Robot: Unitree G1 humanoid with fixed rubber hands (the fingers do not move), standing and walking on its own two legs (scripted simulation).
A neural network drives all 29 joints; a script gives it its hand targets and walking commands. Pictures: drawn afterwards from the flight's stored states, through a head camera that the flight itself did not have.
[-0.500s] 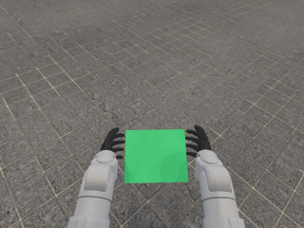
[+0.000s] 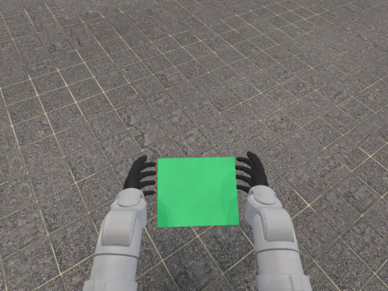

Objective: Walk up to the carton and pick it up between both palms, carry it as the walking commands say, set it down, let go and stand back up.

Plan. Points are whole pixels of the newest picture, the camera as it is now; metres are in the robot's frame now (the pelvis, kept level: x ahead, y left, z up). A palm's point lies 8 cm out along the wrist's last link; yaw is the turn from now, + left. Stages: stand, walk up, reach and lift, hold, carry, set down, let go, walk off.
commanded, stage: carry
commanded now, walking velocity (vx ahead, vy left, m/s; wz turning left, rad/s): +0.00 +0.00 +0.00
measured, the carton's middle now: (194, 193) +0.36 +0.01 -0.09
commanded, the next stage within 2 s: none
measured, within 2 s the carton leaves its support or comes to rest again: neither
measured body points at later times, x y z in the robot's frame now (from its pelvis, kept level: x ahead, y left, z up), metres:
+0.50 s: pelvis +0.30 -0.05 +0.00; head +0.34 -0.04 +0.45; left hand +0.62 +0.07 +0.01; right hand +0.63 -0.19 +0.02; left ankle +0.34 +0.04 -0.71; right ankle +0.19 -0.09 -0.70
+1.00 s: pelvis +0.54 -0.10 -0.01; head +0.56 -0.10 +0.44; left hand +0.86 +0.00 +0.01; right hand +0.86 -0.26 +0.02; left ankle +0.45 -0.01 -0.71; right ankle +0.40 -0.16 -0.65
